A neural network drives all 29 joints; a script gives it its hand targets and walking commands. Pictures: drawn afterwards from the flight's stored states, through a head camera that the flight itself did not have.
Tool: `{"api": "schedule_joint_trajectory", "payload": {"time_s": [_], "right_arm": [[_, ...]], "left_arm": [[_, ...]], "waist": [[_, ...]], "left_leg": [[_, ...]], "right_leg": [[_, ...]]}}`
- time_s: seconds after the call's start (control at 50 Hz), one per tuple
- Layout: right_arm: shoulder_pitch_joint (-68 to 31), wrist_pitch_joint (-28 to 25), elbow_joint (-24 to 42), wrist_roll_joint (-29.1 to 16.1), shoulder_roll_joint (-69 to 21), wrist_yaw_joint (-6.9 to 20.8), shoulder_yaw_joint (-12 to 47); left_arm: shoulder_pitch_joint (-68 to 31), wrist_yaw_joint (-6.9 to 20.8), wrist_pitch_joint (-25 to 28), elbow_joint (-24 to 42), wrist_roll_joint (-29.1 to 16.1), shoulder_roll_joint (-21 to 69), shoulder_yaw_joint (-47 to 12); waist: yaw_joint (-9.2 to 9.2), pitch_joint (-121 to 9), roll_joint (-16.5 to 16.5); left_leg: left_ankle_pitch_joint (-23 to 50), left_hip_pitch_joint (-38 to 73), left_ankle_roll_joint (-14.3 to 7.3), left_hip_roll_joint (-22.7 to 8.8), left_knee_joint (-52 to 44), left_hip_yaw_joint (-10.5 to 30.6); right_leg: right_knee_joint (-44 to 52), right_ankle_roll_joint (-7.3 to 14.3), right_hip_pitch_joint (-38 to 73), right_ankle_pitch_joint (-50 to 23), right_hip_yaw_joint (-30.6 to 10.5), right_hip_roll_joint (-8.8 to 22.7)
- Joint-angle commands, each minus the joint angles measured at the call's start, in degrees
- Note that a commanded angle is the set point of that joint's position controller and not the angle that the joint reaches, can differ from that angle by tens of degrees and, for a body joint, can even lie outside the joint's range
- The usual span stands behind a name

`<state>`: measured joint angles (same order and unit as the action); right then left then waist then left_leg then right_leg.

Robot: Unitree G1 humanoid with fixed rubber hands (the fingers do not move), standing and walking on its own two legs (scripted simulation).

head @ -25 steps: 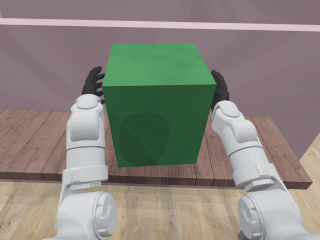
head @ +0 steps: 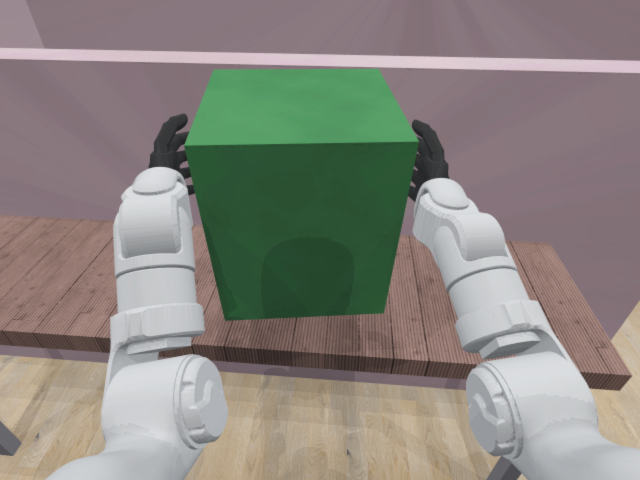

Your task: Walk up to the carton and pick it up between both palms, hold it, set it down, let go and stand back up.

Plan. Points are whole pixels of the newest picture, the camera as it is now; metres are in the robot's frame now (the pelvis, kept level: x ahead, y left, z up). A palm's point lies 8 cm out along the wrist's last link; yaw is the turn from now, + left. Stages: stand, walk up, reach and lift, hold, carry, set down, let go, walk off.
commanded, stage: hold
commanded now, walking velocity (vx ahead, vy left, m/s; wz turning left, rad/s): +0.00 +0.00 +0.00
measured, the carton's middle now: (301, 195) +0.42 +0.01 +0.22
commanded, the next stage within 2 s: none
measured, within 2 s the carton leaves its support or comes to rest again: neither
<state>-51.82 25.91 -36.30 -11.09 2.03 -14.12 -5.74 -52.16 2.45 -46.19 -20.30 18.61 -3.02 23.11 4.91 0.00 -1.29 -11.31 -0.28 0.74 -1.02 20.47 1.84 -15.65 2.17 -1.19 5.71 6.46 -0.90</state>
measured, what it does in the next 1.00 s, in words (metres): stands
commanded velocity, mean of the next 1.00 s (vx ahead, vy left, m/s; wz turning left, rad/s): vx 0.00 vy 0.00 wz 0.00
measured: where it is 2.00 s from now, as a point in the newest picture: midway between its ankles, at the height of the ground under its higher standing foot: outside the picture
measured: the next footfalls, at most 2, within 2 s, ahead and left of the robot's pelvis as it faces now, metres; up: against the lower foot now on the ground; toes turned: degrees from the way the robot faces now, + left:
none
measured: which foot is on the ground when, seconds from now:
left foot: down 0.00-1.00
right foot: down 0.00-1.00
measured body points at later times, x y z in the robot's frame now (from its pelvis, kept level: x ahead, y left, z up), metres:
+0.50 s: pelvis +0.02 +0.01 +0.00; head -0.05 +0.03 +0.44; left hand +0.40 +0.16 +0.27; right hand +0.39 -0.14 +0.26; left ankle +0.01 +0.13 -0.75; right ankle +0.05 -0.10 -0.75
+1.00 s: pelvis +0.01 +0.00 +0.00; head -0.07 +0.01 +0.44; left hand +0.39 +0.17 +0.28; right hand +0.38 -0.14 +0.27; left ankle +0.01 +0.13 -0.75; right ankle +0.05 -0.10 -0.75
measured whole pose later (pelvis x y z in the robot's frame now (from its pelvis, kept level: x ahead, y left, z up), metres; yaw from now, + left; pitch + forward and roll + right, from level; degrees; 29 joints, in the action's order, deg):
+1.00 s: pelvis +0.01 +0.00 +0.00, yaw +0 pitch -9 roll -1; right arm -51.3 34.0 -28.6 -14.0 2.3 -17.5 -2.7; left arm -50.0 5.6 -51.6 -12.8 20.8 -2.5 24.4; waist 5.6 -1.1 -0.3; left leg -11.7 0.6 0.9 -1.2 20.2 2.2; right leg -15.3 2.3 0.0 6.3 5.4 -1.6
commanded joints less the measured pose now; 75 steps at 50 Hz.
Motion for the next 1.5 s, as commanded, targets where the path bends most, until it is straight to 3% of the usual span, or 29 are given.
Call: {"api": "schedule_joint_trajectory", "payload": {"time_s": [0.0, 0.04, 0.12, 0.16, 0.18, 0.24, 0.26, 0.3, 0.36, 0.44, 0.46, 0.5, 0.52, 0.56, 0.62, 0.7, 0.74, 0.8, 0.9, 1.04, 1.12, 1.2, 1.24, 1.28, 1.3, 1.32, 1.34, 1.4, 1.48], "right_arm": [[-54.6, -3.1, 20.1, -7.4, -33.6, 6.8, 18.7], [-53.9, -1.9, 18.4, -7.5, -32.1, 6.6, 17.5], [-51.6, -0.1, 13.5, -6.0, -29.0, 7.0, 14.3], [-52.8, -0.5, 15.7, -6.8, -29.0, 7.3, 14.4], [-52.4, -0.7, 18.1, -8.6, -29.4, 7.3, 16.0], [-52.2, 0.1, 17.9, -9.2, -28.9, 7.1, 16.5], [-52.1, 0.4, 18.4, -9.3, -29.1, 7.0, 17.1], [-51.7, 0.5, 21.3, -10.0, -29.6, 7.0, 17.6], [-50.8, 1.2, 22.7, -11.1, -29.7, 7.0, 19.7], [-49.1, 2.4, 26.5, -13.2, -30.1, 6.3, 22.6], [-47.6, 2.7, 27.2, -14.0, -29.1, 6.1, 23.4], [-48.1, 3.0, 27.5, -14.4, -28.8, 6.1, 23.2], [-48.2, 3.3, 27.0, -14.0, -28.9, 6.3, 22.9], [-47.1, 3.7, 25.4, -13.5, -27.9, 7.0, 22.9], [-49.6, 3.4, 28.9, -14.2, -30.0, 7.2, 23.5], [-51.0, 3.6, 27.7, -13.1, -30.6, 6.9, 23.5], [-50.5, 3.3, 29.0, -13.5, -31.8, 6.6, 25.0], [-49.8, 4.0, 28.7, -13.1, -32.2, 5.4, 24.5], [-50.2, 4.2, 26.4, -11.5, -30.9, 5.2, 21.5], [-51.4, 3.8, 21.3, -8.9, -29.6, 5.6, 17.3], [-52.2, 4.2, 16.0, -7.9, -29.4, 6.6, 15.3], [-55.5, 2.0, 20.6, -9.4, -29.6, 7.1, 15.6], [-54.8, 2.3, 20.0, -9.8, -30.1, 7.0, 16.7], [-52.6, 3.2, 16.6, -8.9, -28.8, 6.9, 15.5], [-48.1, 3.7, 18.2, -10.0, -30.8, 6.6, 18.3], [-48.2, 3.8, 18.5, -11.2, -30.2, 6.3, 18.9], [-49.0, 3.9, 19.4, -11.9, -30.5, 6.2, 19.5], [-48.2, 4.2, 18.5, -11.9, -30.0, 6.3, 20.1], [-51.2, 3.1, 21.8, -13.6, -31.5, 6.4, 21.9]], "left_arm": [[-40.2, 8.7, 3.5, 4.6, -10.5, 32.4, -23.3], [-39.1, 8.9, 2.4, 3.6, -9.8, 32.6, -22.8], [-37.9, 10.1, 0.8, -0.6, -7.2, 31.9, -20.4], [-39.5, 10.3, 0.9, 3.4, -8.3, 32.5, -21.4], [-39.3, 10.0, 1.1, 6.4, -8.9, 32.8, -22.7], [-40.5, 9.6, 0.7, 7.6, -10.6, 34.0, -25.4], [-39.6, 9.6, 0.7, 7.4, -10.6, 33.9, -24.9], [-38.8, 9.5, 0.5, 9.4, -10.8, 34.9, -26.6], [-37.8, 9.6, -0.1, 10.6, -10.0, 34.1, -25.8], [-35.3, 9.2, -1.0, 14.4, -10.8, 34.4, -27.4], [-34.0, 9.3, -1.6, 15.9, -10.8, 34.4, -28.6], [-35.6, 9.4, -1.7, 17.1, -11.0, 34.8, -29.3], [-34.8, 9.3, -2.1, 16.3, -10.3, 34.6, -27.9], [-33.6, 9.5, -2.7, 15.6, -8.9, 33.3, -25.9], [-36.0, 9.6, -2.5, 17.6, -9.2, 32.2, -26.1], [-34.9, 9.9, -2.6, 13.1, -8.1, 31.3, -23.6], [-35.7, 10.3, -1.8, 16.2, -9.1, 30.5, -24.1], [-35.1, 11.0, -1.7, 14.3, -9.5, 29.6, -23.4], [-36.4, 12.5, -2.2, 10.8, -8.2, 29.3, -22.1], [-39.5, 12.2, -1.3, 6.9, -7.9, 30.2, -22.5], [-40.3, 12.5, -1.0, 2.9, -7.1, 29.2, -19.2], [-42.4, 11.2, 0.5, 6.6, -9.9, 32.8, -22.8], [-42.4, 10.7, 0.6, 7.1, -9.7, 32.5, -23.0], [-41.2, 10.9, 0.1, 5.3, -9.0, 31.7, -22.1], [-41.1, 10.4, 1.2, 10.3, -13.2, 33.4, -26.4], [-41.3, 10.0, 1.4, 11.4, -13.7, 34.1, -27.2], [-41.5, 9.6, 1.4, 11.1, -14.0, 34.1, -27.6], [-38.7, 9.5, 0.8, 8.3, -11.1, 33.2, -24.4], [-39.9, 9.1, 0.6, 10.9, -10.8, 33.6, -24.9]], "waist": [[1.09, -26.8, 1.7], [1.0, -24.5, 3.6], [1.93, -18.0, 4.7], [1.66, -21.4, 5.3], [1.51, -25.4, 6.6], [3.85, -25.4, 7.8], [3.5, -24.3, 6.1], [3.41, -25.2, 7.2], [2.37, -26.3, 5.7], [2.34, -27.2, 4.5], [2.92, -27.3, 6.4], [2.99, -27.9, 7.4], [1.61, -25.6, 6.6], [1.57, -23.9, 5.5], [-0.1, -26.9, 4.8], [-1.22, -24.4, 1.4], [-0.72, -28.6, 0.2], [0.0, -28.3, -0.3], [1.02, -24.1, 1.7], [2.08, -21.7, 5.0], [0.76, -19.1, 4.4], [1.86, -27.8, 7.4], [1.62, -27.6, 5.6], [2.12, -24.2, 5.5], [6.23, -28.6, 3.3], [4.88, -28.6, 5.7], [5.43, -28.6, 4.8], [3.44, -23.7, 4.5], [1.36, -26.3, 5.1]], "left_leg": [[4.6, -12.4, -1.4, 4.4, -5.1, -3.3], [5.6, -12.9, -0.6, 4.2, -5.0, -3.0], [-2.5, -15.8, -0.3, 2.7, -7.8, -2.6], [0.2, -16.3, -0.5, 2.4, -7.7, -2.4], [5.7, -14.4, 0.3, 2.5, -6.6, -2.2], [11.6, -9.8, 2.3, 2.3, -4.0, -1.6], [10.6, -10.2, 1.9, 2.5, -4.3, -1.8], [12.2, -9.3, 2.5, 2.5, -4.1, -1.9], [14.6, -8.5, 2.0, 3.1, -3.2, -2.1], [24.3, -4.4, 3.2, 2.8, -0.4, -1.8], [25.9, -3.7, 3.7, 2.9, -0.2, -1.9], [23.4, -3.7, 3.6, 2.8, -0.5, -1.7], [22.0, -5.2, 3.4, 2.5, -1.4, -1.5], [18.7, -5.8, 2.5, 2.3, -2.8, -2.3], [17.3, -7.0, 1.5, 3.0, -2.9, -2.8], [12.9, -9.3, 0.0, 3.8, -3.9, -3.2], [14.0, -8.9, -0.8, 4.0, -3.4, -3.4], [13.6, -9.1, -0.8, 4.5, -3.2, -3.6], [6.6, -12.2, -0.9, 4.4, -5.1, -3.8], [4.4, -14.0, 0.4, 3.3, -5.8, -3.6], [-0.8, -17.7, -0.5, 3.0, -7.8, -3.9], [4.3, -15.8, 1.0, 2.2, -6.1, -1.9], [9.0, -13.4, 1.4, 2.8, -4.2, -2.4], [7.7, -13.0, 1.7, 2.3, -4.9, -2.5], [10.4, -9.0, 2.7, 1.7, -4.5, -0.3], [11.7, -8.3, 3.3, 2.5, -3.8, -0.3], [13.1, -7.7, 3.5, 2.9, -3.1, -0.6], [11.6, -8.9, 2.3, 3.4, -3.8, -0.7], [13.7, -8.1, 1.7, 3.4, -3.3, -0.6]], "right_leg": [[-1.4, -4.6, 21.4, -6.4, -3.6, -1.5], [-0.7, -4.3, 20.5, -4.9, -3.4, -1.8], [-0.5, -3.6, 19.1, 1.4, -3.4, -1.8], [-1.4, -3.6, 21.7, -1.4, -3.0, -2.2], [-2.5, -3.5, 22.2, -5.4, -3.0, -2.7], [-2.2, -3.1, 19.3, -6.9, -2.1, -3.4], [-1.6, -3.3, 19.6, -6.8, -2.3, -3.5], [-1.9, -2.8, 19.2, -7.9, -2.5, -3.7], [-1.9, -3.1, 19.7, -8.8, -2.8, -3.5], [-2.5, -2.9, 19.2, -16.5, -2.7, -4.1], [-2.3, -2.8, 19.6, -17.0, -2.6, -4.3], [-1.7, -2.6, 18.3, -14.0, -3.1, -4.2], [-1.5, -2.5, 17.6, -12.6, -2.9, -4.1], [-1.4, -2.6, 18.4, -10.5, -2.8, -3.6], [-2.0, -3.4, 20.4, -12.2, -3.3, -3.5], [-1.5, -4.0, 21.0, -12.3, -4.2, -2.7], [-2.2, -4.4, 23.1, -15.8, -4.8, -2.3], [-2.6, -5.2, 25.0, -19.5, -5.0, -1.9], [-1.3, -4.3, 22.8, -10.0, -4.7, -1.4], [-1.4, -3.3, 19.6, -4.5, -3.7, -2.2], [-1.0, -3.3, 20.2, -1.2, -4.2, -1.7], [-3.4, -2.8, 22.4, -5.9, -3.8, -2.8], [-3.0, -2.8, 20.7, -8.0, -3.4, -2.8], [-2.4, -2.7, 19.7, -6.2, -2.8, -3.1], [-2.3, -2.8, 19.5, -11.6, -3.7, -3.1], [-2.1, -2.9, 18.6, -12.5, -3.9, -2.7], [-2.1, -3.2, 17.7, -13.4, -3.8, -3.0], [-1.4, -3.2, 18.0, -11.7, -3.6, -3.0], [-1.9, -3.3, 18.6, -11.8, -3.4, -3.2]]}}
